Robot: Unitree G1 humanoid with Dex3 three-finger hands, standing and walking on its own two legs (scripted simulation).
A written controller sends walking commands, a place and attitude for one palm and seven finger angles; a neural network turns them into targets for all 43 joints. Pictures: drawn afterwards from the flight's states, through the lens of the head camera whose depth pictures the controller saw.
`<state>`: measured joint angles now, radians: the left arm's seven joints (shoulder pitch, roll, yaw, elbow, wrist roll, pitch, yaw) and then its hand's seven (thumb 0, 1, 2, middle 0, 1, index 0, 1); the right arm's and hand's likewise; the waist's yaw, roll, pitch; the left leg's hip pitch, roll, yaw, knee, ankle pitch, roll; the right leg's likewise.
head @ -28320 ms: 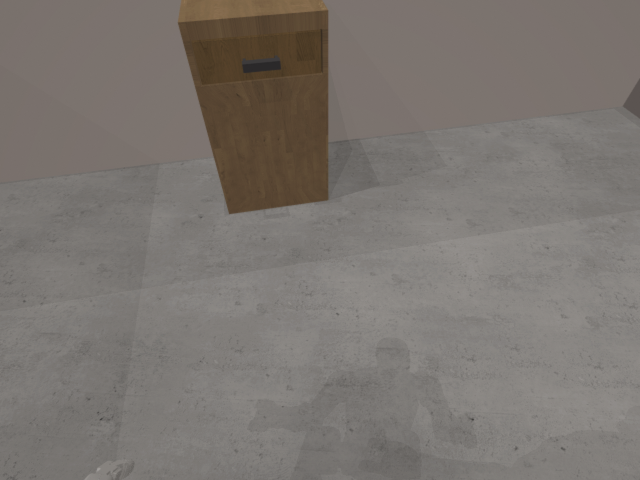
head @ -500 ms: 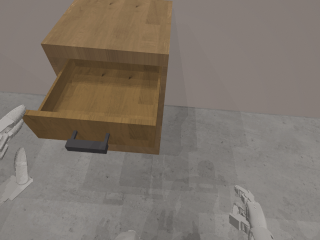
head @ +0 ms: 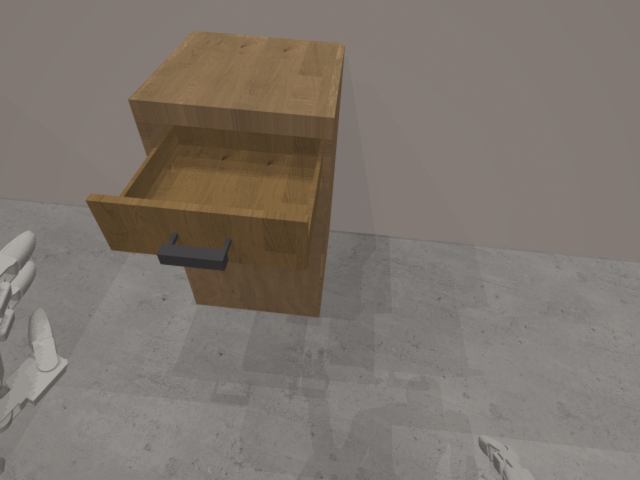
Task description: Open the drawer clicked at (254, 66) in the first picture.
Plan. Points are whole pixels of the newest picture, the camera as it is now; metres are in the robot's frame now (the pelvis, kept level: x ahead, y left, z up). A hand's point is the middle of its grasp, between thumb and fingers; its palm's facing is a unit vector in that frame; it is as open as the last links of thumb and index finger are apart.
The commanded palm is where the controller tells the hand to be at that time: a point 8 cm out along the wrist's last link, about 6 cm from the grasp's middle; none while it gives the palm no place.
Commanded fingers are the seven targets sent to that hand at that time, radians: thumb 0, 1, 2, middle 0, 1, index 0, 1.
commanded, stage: stop stepping back and stand still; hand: left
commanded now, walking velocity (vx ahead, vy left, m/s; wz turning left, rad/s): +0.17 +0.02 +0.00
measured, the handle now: (197, 248) +0.53 +0.26 -0.08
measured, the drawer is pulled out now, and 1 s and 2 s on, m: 0.28 0.28 0.28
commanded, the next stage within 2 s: let the arm hang, fingers relaxed in 0.80 s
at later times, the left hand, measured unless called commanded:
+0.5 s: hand (52, 368) +0.18 +0.24 +0.16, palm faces +0.38 -0.82 -0.43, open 7.4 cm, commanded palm +0.12 +0.28 +0.18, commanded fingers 0.00 0.90 0.90 -0.20 -0.30 -0.20 -0.30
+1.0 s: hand (98, 411) +0.19 +0.26 +0.03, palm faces +0.19 -0.86 -0.47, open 7.4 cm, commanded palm none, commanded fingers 0.00 0.90 0.90 -0.20 -0.30 -0.20 -0.30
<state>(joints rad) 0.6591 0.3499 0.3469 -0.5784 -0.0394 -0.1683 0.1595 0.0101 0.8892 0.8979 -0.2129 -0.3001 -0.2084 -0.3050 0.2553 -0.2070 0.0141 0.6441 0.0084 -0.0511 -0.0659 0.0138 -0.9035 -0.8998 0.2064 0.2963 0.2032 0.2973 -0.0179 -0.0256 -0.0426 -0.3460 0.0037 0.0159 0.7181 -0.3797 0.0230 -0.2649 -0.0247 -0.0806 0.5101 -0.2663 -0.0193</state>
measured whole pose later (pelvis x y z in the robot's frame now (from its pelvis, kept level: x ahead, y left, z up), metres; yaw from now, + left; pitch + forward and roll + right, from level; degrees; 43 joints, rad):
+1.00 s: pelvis -0.01 +0.01 +0.00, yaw +2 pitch +1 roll +0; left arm 0.39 0.35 0.16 -0.01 0.02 -0.10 0.05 0.00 0.90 0.90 -0.20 -0.30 -0.20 -0.30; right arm 0.13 -0.28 -0.02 0.72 0.00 -0.06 0.01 0.01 -0.91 -0.90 0.20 0.30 0.20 0.30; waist 0.02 0.06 0.00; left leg -0.29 0.00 -0.01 0.54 -0.28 0.01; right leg -0.28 -0.03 -0.09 0.52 -0.26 -0.01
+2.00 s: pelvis -0.03 -0.01 +0.00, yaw +1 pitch -2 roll +0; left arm 0.28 0.12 0.04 1.12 0.01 0.00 0.03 0.01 0.92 0.90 -0.20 -0.30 -0.20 -0.30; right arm 0.34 -0.10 -0.01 1.10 -0.02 0.01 -0.04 0.00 -0.91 -0.90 0.20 0.30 0.20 0.30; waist 0.00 0.01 0.06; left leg -0.20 0.02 -0.01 0.45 -0.22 -0.01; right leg -0.21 0.00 -0.09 0.44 -0.20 -0.03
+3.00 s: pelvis +0.00 -0.02 +0.01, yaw +1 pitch -2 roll +0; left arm 0.27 0.12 0.03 1.14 0.00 0.00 0.04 0.00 0.91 0.90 -0.20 -0.30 -0.19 -0.30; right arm 0.30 -0.10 -0.01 1.13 -0.02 0.00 -0.05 0.00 -0.91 -0.90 0.20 0.30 0.20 0.30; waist 0.01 0.02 0.07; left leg -0.14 0.03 -0.02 0.41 -0.24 -0.03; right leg -0.15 0.02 -0.10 0.41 -0.23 -0.05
